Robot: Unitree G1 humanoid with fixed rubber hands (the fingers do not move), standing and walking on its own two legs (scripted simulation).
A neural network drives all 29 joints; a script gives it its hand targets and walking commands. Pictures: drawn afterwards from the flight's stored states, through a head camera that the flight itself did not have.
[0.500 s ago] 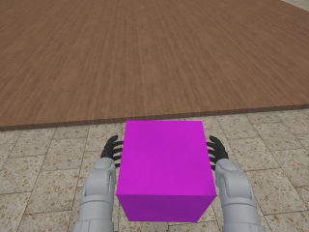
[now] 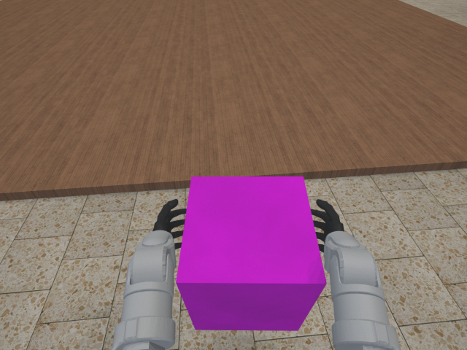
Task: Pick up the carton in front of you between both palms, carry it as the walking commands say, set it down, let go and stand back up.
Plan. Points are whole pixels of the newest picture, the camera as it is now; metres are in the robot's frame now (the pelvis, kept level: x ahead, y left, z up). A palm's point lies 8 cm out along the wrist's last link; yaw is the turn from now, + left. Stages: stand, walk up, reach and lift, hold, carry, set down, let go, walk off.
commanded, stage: hold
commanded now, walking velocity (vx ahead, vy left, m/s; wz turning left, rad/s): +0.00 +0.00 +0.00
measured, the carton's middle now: (246, 256) +0.30 +0.00 -0.02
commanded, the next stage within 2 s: carry in 0.24 s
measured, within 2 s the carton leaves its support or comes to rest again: neither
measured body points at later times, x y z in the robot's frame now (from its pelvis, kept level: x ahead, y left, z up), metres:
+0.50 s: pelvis +0.06 -0.01 -0.01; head +0.02 -0.02 +0.44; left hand +0.36 +0.14 +0.08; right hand +0.36 -0.16 +0.07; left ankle +0.03 +0.12 -0.73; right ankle +0.04 -0.11 -0.74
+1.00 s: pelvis +0.32 -0.05 -0.02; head +0.29 -0.06 +0.43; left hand +0.55 +0.12 +0.06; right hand +0.57 -0.19 +0.06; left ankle +0.16 +0.08 -0.69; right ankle +0.36 -0.12 -0.74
